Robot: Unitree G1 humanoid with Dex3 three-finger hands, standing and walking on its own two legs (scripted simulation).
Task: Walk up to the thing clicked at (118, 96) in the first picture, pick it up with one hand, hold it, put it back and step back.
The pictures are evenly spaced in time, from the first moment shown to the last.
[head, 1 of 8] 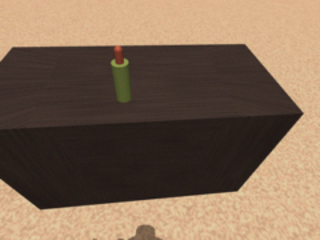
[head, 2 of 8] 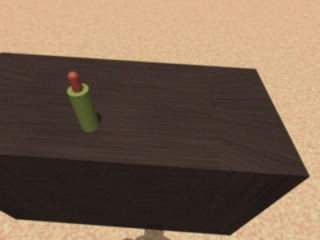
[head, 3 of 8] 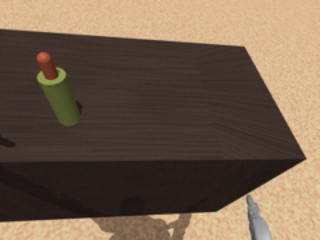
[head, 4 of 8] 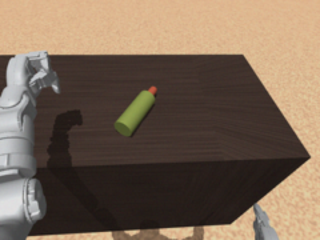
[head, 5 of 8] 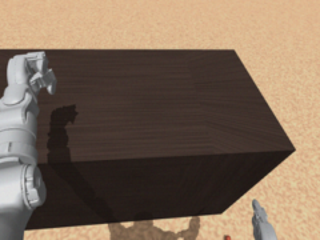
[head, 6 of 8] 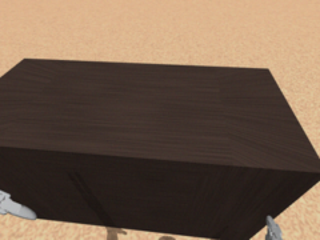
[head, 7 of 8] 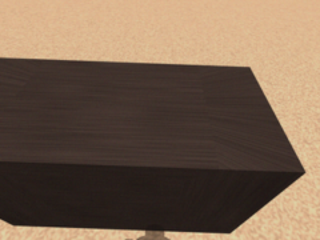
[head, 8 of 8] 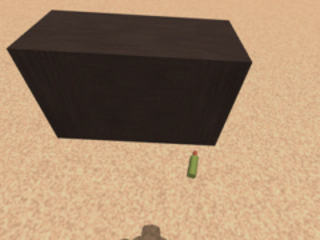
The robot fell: no
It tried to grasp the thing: yes
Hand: left
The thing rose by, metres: 0.00
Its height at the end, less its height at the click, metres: -0.83
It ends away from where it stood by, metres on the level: 0.58
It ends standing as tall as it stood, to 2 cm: no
